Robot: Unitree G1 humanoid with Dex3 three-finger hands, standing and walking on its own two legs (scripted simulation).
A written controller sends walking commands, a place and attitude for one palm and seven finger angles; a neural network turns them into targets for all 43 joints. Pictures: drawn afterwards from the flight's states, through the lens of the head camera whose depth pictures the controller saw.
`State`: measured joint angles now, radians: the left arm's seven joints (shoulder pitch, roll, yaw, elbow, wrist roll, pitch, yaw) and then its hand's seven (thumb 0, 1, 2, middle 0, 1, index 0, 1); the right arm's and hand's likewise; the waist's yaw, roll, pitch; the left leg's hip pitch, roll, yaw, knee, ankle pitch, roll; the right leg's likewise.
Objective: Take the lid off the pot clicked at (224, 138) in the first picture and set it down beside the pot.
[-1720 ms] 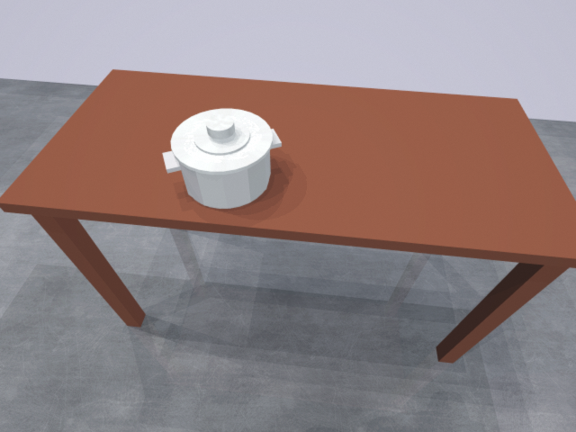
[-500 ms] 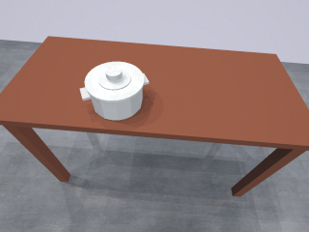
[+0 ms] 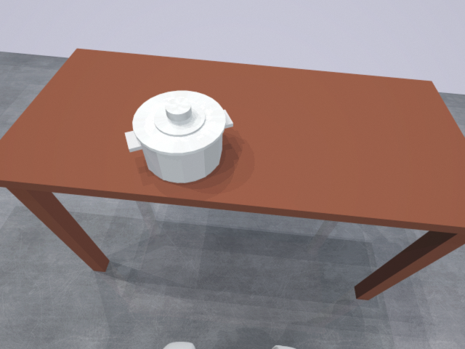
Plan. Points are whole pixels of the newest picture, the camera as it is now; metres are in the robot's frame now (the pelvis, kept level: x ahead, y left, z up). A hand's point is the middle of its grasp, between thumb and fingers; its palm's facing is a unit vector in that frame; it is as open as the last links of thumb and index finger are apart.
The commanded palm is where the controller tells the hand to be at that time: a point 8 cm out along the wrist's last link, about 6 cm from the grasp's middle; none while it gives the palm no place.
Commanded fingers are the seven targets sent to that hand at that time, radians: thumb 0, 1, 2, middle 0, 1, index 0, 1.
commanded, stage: come to a stop and stand still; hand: left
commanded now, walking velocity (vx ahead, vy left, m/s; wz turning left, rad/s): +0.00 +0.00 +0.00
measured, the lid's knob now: (178, 109) +0.55 +0.15 +0.08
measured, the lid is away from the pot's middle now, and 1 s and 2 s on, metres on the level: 0.00 0.00 0.00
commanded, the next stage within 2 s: look again from close up in 0.78 s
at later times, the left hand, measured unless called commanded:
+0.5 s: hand out of the picture -0.03 +0.27 -0.17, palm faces +0.02 -0.97 -0.24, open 7.4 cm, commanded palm none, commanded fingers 0.00 0.90 0.90 -0.20 -0.30 -0.20 -0.30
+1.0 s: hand out of the picture -0.07 +0.26 -0.17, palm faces +0.01 -0.98 -0.19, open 7.4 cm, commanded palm none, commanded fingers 0.00 0.90 0.90 -0.20 -0.30 -0.20 -0.30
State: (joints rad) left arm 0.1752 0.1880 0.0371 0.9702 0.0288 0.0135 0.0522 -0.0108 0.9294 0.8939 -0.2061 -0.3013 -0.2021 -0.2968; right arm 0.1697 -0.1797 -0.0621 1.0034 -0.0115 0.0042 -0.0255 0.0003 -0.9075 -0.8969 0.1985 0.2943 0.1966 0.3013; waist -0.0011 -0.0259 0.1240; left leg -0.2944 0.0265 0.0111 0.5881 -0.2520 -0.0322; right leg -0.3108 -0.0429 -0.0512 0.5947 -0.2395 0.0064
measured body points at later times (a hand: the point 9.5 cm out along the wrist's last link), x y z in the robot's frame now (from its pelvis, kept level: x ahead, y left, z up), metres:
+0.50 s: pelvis -0.03 +0.08 +0.00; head -0.03 +0.08 +0.45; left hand -0.03 +0.32 -0.15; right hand +0.04 -0.15 -0.15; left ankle +0.04 +0.13 -0.73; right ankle -0.01 -0.06 -0.73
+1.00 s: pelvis -0.04 +0.09 +0.01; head -0.03 +0.10 +0.46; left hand -0.07 +0.32 -0.15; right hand -0.02 -0.14 -0.15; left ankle +0.04 +0.13 -0.73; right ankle -0.01 -0.06 -0.73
